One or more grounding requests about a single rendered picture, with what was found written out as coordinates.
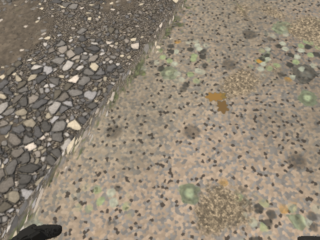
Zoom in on robot left hand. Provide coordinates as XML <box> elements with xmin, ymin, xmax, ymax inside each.
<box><xmin>9</xmin><ymin>224</ymin><xmax>62</xmax><ymax>240</ymax></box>

